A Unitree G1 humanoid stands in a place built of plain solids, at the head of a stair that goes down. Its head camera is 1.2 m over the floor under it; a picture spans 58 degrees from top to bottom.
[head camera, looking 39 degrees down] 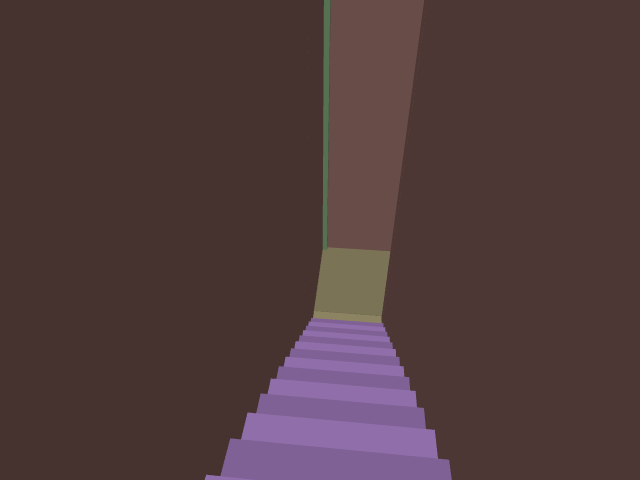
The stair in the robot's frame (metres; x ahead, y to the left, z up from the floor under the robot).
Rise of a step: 0.20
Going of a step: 0.23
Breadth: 0.91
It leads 6 degrees to the right of straight ahead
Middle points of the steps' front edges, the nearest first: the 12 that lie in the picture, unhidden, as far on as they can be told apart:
0.85 -0.07 -0.60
1.08 -0.10 -0.81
1.31 -0.12 -1.01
1.54 -0.14 -1.21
1.77 -0.16 -1.41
2.00 -0.18 -1.61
2.23 -0.21 -1.81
2.46 -0.23 -2.01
2.68 -0.25 -2.22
2.91 -0.27 -2.42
3.14 -0.30 -2.62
3.37 -0.32 -2.82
